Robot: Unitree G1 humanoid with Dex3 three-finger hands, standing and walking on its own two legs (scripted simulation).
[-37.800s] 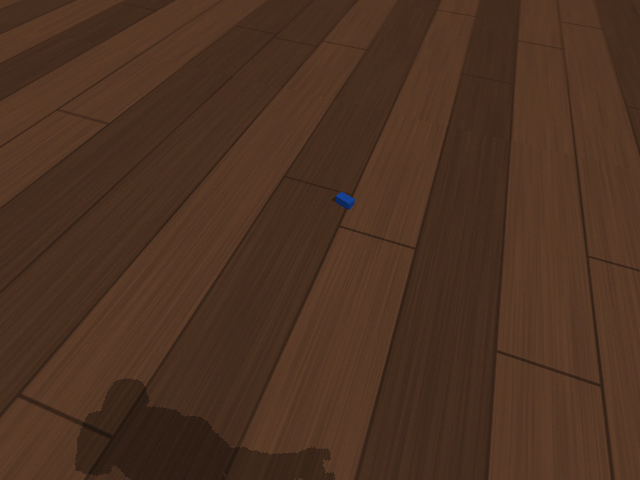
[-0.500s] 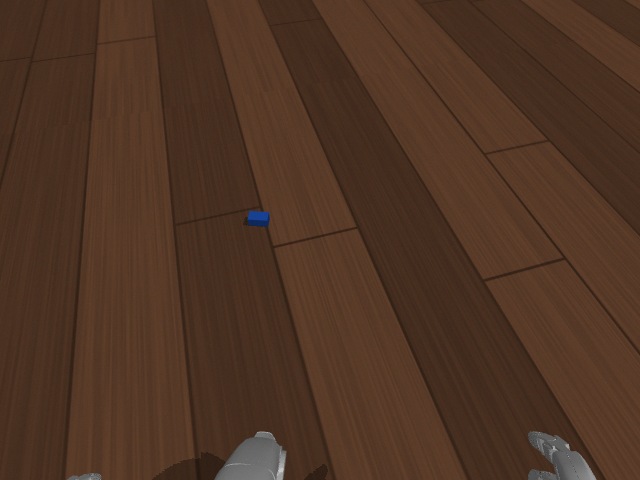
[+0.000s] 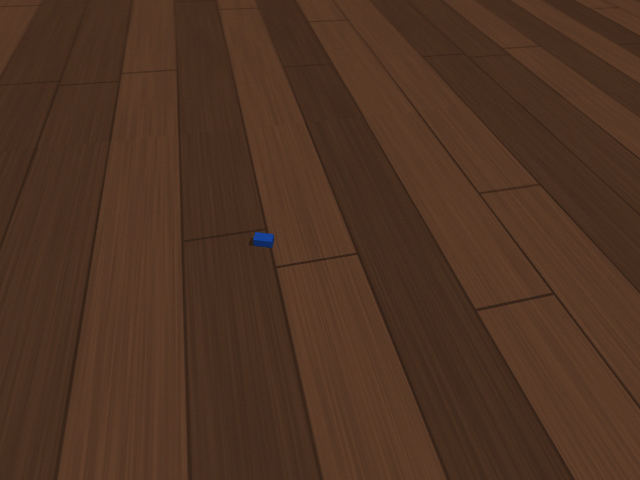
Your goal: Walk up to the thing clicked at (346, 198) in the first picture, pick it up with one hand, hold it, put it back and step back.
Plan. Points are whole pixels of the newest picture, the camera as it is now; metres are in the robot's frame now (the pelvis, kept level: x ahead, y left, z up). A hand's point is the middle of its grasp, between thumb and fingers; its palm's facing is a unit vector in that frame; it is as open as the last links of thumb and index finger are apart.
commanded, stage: step back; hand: left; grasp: from above
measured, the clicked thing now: (263, 239) +1.11 +0.22 -0.75
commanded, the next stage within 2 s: stand in 0.62 s
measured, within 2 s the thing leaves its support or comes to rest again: neither
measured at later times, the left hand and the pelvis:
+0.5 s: hand out of the picture +0.13 +0.28 -0.15, palm faces +0.01 -0.94 -0.35, open 7.4 cm; pelvis +0.05 +0.02 +0.00, yaw +0 degrees
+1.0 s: hand out of the picture +0.15 +0.26 -0.14, palm faces -0.05 -0.94 -0.33, open 7.4 cm; pelvis +0.06 +0.02 +0.02, yaw -1 degrees
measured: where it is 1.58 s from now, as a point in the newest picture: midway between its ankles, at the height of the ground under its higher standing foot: outside the picture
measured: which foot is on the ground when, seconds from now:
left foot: down 0.00-0.04, up 0.06-0.28, down 0.30-1.00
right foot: down 0.00-1.00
